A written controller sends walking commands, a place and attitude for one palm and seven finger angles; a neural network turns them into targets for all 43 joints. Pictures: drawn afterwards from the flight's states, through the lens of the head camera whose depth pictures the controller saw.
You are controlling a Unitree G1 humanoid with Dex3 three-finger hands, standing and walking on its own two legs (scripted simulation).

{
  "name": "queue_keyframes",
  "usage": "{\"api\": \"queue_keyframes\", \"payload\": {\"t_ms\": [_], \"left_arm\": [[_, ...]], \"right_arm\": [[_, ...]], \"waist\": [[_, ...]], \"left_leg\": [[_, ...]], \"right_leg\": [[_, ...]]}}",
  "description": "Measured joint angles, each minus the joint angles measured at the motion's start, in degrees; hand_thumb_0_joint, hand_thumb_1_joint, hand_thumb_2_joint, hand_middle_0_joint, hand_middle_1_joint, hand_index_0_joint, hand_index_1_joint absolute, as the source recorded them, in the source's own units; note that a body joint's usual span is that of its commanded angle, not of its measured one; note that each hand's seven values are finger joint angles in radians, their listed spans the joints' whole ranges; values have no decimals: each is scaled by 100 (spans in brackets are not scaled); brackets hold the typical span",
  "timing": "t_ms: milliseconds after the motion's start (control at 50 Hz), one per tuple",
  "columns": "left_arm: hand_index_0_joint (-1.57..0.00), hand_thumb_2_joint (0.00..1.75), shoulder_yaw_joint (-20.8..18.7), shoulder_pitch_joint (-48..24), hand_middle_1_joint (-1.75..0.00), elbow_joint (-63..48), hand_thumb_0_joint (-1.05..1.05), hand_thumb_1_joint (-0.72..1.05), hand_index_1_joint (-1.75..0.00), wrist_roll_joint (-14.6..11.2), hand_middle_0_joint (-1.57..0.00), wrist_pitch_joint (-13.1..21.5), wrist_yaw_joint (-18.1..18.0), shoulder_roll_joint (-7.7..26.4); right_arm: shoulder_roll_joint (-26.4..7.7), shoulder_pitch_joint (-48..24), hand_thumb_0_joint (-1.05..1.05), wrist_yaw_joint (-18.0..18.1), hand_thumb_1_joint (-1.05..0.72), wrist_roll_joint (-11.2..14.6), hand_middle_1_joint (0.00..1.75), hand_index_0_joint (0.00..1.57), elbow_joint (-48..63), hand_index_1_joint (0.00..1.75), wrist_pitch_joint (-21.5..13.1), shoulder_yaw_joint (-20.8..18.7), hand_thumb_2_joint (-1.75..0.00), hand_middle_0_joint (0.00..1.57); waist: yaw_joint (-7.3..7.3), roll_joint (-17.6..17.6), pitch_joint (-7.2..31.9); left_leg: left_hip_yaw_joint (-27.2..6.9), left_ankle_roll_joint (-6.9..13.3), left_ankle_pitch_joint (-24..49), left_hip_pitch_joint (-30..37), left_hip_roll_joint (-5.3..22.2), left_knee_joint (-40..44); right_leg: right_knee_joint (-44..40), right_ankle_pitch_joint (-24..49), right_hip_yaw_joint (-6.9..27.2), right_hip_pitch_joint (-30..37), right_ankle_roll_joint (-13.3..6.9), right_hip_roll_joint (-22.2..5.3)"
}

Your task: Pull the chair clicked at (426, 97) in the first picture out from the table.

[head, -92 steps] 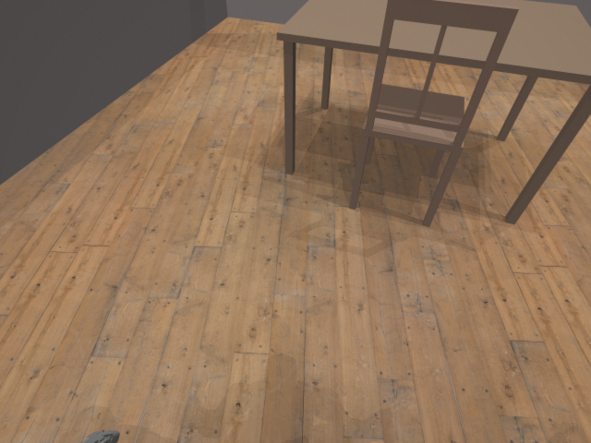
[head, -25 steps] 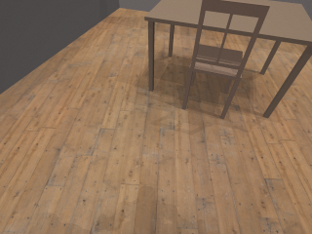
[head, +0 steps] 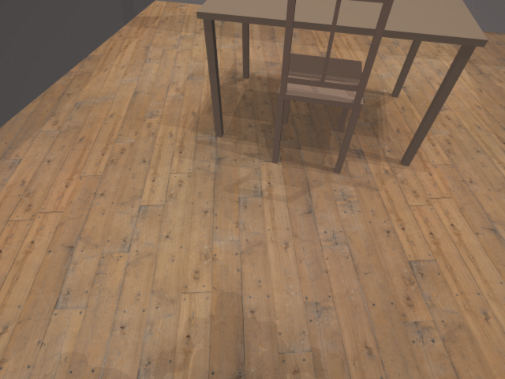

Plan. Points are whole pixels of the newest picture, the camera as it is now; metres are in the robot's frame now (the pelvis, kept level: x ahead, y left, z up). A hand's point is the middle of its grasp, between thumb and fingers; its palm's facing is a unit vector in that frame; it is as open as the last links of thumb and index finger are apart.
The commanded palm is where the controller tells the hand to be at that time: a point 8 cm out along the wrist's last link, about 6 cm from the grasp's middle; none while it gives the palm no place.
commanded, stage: walk to a spot facing it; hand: left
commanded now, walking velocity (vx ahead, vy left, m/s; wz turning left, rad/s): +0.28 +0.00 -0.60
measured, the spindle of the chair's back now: (330, 43) +1.31 -0.21 -0.07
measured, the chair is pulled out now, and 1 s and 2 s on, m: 0.00 0.00 0.00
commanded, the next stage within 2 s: turn to face it in 1.74 s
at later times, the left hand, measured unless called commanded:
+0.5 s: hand out of the picture +0.11 +0.24 -0.18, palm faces -0.14 -0.97 -0.18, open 7.4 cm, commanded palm none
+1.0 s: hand (276, 211) +0.53 -0.02 -0.16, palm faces -0.63 -0.76 -0.16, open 7.4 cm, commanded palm none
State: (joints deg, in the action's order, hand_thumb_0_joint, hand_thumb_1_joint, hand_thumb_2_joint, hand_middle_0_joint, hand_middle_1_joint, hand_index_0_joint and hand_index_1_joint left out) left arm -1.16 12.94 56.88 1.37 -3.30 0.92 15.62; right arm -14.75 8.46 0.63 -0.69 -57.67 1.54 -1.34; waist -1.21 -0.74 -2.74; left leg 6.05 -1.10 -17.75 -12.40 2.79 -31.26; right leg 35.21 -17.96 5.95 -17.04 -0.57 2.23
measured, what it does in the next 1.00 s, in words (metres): walks ahead, turning right: left foot, then right foot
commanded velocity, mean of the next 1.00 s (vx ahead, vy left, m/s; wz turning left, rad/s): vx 0.32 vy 0.00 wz -0.57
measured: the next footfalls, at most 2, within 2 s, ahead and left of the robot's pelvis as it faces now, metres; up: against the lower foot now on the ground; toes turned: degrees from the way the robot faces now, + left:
left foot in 0.46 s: +0.20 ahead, +0.13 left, +0.00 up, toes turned -10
right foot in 0.98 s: +0.34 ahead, -0.20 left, +0.00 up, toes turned -40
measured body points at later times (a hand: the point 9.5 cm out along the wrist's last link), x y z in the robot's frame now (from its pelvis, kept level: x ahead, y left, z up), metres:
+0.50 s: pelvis +0.11 +0.04 +0.00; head +0.14 +0.06 +0.45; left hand +0.12 +0.29 -0.16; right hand +0.19 -0.23 -0.11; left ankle +0.17 +0.14 -0.73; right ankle +0.02 -0.10 -0.70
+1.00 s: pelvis +0.29 -0.05 -0.02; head +0.34 -0.08 +0.43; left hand +0.57 +0.02 -0.15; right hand +0.04 -0.15 -0.14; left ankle +0.18 +0.13 -0.69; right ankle +0.32 -0.17 -0.74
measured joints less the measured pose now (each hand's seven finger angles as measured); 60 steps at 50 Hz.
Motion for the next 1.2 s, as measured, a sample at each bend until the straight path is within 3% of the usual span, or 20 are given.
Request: {"api": "queue_keyframes", "payload": {"t_ms": [40, 80, 120, 180, 300, 400, 460, 520, 580, 660, 740, 820, 920, 960, 980, 1000, 1040, 1060, 1120, 1200], "left_arm": [[-20, 90, -45, 135, -30, -86, 0, 91, -30, 17, -20, 0, 67, -108], [-20, 90, -79, 309, -30, -176, 0, 91, -30, 46, -20, 73, 114, -222], [-20, 90, -87, 496, -30, -242, 0, 91, -30, 49, -20, 214, 70, -320], [-20, 90, -58, 802, -30, -212, 0, 91, -30, 27, -20, 342, -7, -500], [-20, 90, -50, 1221, -30, 14, 0, 91, -30, 34, -20, 410, 6, -637], [-20, 90, -143, 1248, -30, 66, 0, 91, -30, 56, -20, 377, -4, -538], [-20, 90, -245, 1240, -30, 40, 0, 91, -30, 15, -20, 321, -1, -442], [-20, 90, -371, 937, -30, 116, 1, 91, -30, 30, -20, 224, 43, -240], [-20, 90, -476, 594, -30, 17, 1, 91, -30, 82, -20, 188, 131, -37], [-19, 90, -539, 168, -30, -266, 1, 91, -30, 106, -19, 173, 180, 93], [-19, 90, -528, -263, -30, -443, 0, 92, -30, 118, -19, 128, 194, 82], [-19, 90, -440, -712, -30, -516, 0, 92, -30, 112, -19, 91, 220, -37], [-19, 90, -296, -1230, -30, -598, 0, 92, -30, 88, -19, 159, 245, -245], [-19, 90, -229, -1323, -30, -641, 0, 92, -30, 91, -19, 295, 248, -304], [-19, 90, -187, -1323, -30, -665, 0, 91, -30, 94, -19, 392, 244, -298], [-20, 90, -174, -1322, -30, -671, 0, 91, -30, 65, -19, 488, 209, -320], [-20, 90, -139, -1212, -30, -644, 0, 91, -30, -19, -20, 559, 142, -370], [-20, 90, -122, -1106, -30, -600, 0, 91, -30, -43, -20, 559, 111, -395], [-20, 90, -102, -723, -30, -358, 0, 91, -30, -26, -20, 534, 24, -484], [-20, 90, -278, -346, -30, -155, -2, 95, -30, -18, -20, 569, -78, -426]], "right_arm": [[30, 126, 0, -45, -90, -11, 30, 20, 27, 30, 26, -26, -90, 21], [12, 264, 0, -80, -90, -22, 30, 20, 34, 30, 63, -60, -90, 21], [20, 368, 1, -92, -90, -15, 30, 20, -3, 30, 138, -87, -90, 21], [18, 333, 1, -126, -91, -34, 30, 20, 15, 30, 102, -122, -90, 21], [125, 91, 1, -144, -91, -20, 30, 20, 377, 30, -108, -174, -90, 20], [231, -96, 1, -139, -91, 26, 30, 19, 571, 30, -214, -163, -90, 20], [250, -102, 1, -83, -91, 20, 30, 20, 694, 30, -410, -93, -90, 20], [407, -19, 0, -39, -91, -31, 30, 20, 690, 30, -488, -31, -90, 21], [542, 305, 0, -5, -91, -45, 30, 20, 563, 30, -511, 8, -90, 21], [607, 808, 0, 45, -91, -32, 30, 20, 251, 30, -554, 2, -90, 21], [599, 1286, 0, 74, -91, -22, 30, 20, -59, 30, -569, -32, -90, 21], [562, 1684, 0, 83, -91, -53, 30, 20, -299, 30, -554, -60, -90, 20], [525, 2055, 0, 62, -91, -86, 30, 19, -526, 30, -487, -78, -90, 20], [534, 2194, 1, 36, -91, -64, 30, 19, -615, 30, -432, -75, -90, 20], [571, 2290, 1, 4, -91, -27, 30, 19, -638, 30, -392, -65, -90, 20], [579, 2249, 1, -12, -91, 11, 30, 19, -659, 30, -327, -57, -90, 20], [565, 1981, 1, -6, -91, 43, 30, 20, -631, 30, -229, -71, -90, 21], [552, 1813, 1, -3, -91, 33, 30, 20, -573, 30, -208, -87, -90, 21], [503, 1274, 1, -2, -91, -34, 30, 19, -264, 30, -208, -118, -90, 20], [503, 680, 1, -39, -91, -79, 30, 19, 150, 30, -271, -140, -90, 20]], "waist": [[-45, 59, 12], [-86, 212, 43], [-128, 251, 125], [-203, 262, 138], [-162, 95, 135], [-265, -54, 121], [-259, -64, 179], [-204, -210, 124], [-133, -260, 169], [-42, -241, 224], [102, -201, 162], [307, -122, -33], [575, -10, -307], [605, 9, -369], [605, -71, -343], [577, -83, -373], [581, -70, -459], [579, -56, -462], [576, 13, -349], [452, 101, -106]], "left_leg": [[99, -24, -202, -25, 102, -271], [96, -40, -640, -146, 278, -774], [-170, -68, -1263, -611, 205, -1857], [-414, -88, -882, -1224, 44, -2859], [-376, -193, -64, -1708, 55, -2297], [-428, -171, 7, -1406, -23, -1092], [-414, -38, 233, -812, -15, -24], [-91, 207, 142, -615, 27, -288], [175, 225, 151, -132, 104, 156], [519, 226, 164, 418, 147, 732], [849, 188, 31, 870, 149, 1054], [1149, 88, -207, 1296, 192, 1210], [1492, -166, -700, 1708, 366, 1054], [1560, -258, -1020, 1656, 575, 354], [1487, -249, -1125, 1396, 690, -466], [1152, -250, -1262, 943, 766, -1646], [373, -200, -1152, 15, 682, -3606], [136, -189, -939, -385, 653, -4144], [-183, -206, -432, -1347, 730, -4268], [-287, -273, 32, -2035, 801, -3129]], "right_leg": [[380, -372, -192, -110, -10, -48], [443, -247, -384, -85, -67, 0], [524, -263, -431, -119, -161, 65], [-3, -111, -305, 133, -222, 141], [-1027, 315, 107, 601, -145, 119], [-1102, 167, 439, 762, 10, 99], [-267, -380, 552, 516, 14, 184], [1836, -881, 10, -288, -36, 33], [3003, -301, -543, -1010, 23, -235], [3339, 438, -761, -1680, 143, -526], [3023, 860, -785, -2050, 213, -721], [2022, 997, -988, -2025, 165, -788], [643, 701, -1333, -1562, -154, -515], [86, 645, -1496, -1105, -345, -311], [-133, 888, -1508, -875, -483, -311], [98, 871, -1487, -920, -530, -281], [356, 476, -1413, -804, -504, -181], [279, 369, -1363, -661, -475, -118], [-213, 409, -1192, -231, -370, 30], [-650, 395, -997, 160, -347, 106]]}}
